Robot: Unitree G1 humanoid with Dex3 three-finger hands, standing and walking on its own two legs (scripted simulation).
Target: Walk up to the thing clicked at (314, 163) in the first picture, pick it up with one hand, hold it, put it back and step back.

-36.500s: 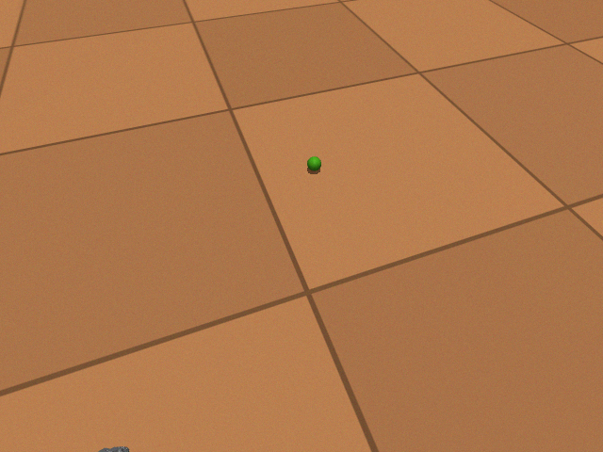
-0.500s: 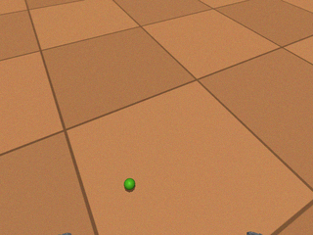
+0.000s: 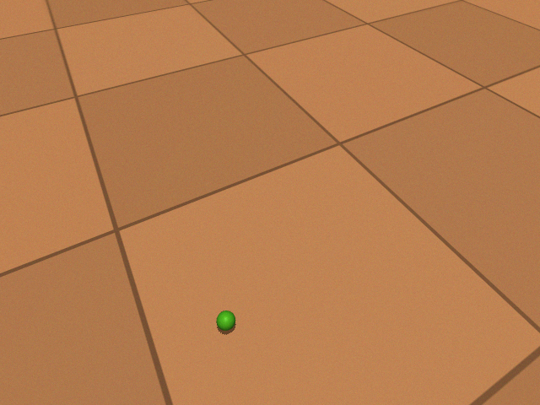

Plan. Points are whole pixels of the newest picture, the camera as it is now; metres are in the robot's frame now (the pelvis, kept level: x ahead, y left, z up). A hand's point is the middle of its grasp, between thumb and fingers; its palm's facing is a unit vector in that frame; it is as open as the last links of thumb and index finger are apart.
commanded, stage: stand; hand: left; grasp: from above
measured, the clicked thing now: (226, 320) +0.50 +0.20 -0.75
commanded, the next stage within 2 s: step back in 1.56 s
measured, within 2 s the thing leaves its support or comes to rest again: neither
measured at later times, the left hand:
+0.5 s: hand out of the picture +0.07 +0.23 -0.16, palm faces +0.02 -0.94 -0.34, open 7.4 cm
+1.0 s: hand out of the picture +0.09 +0.23 -0.16, palm faces +0.02 -0.94 -0.34, open 7.4 cm
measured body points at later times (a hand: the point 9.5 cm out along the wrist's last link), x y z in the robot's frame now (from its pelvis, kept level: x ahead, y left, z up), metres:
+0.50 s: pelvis +0.01 -0.01 +0.00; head +0.01 -0.01 +0.45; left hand +0.07 +0.28 -0.13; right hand +0.07 -0.30 -0.14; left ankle +0.02 +0.10 -0.75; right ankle +0.00 -0.12 -0.75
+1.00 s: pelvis +0.02 -0.01 +0.00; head +0.03 -0.02 +0.45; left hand +0.09 +0.28 -0.13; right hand +0.10 -0.31 -0.14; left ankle +0.02 +0.10 -0.75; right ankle +0.00 -0.12 -0.75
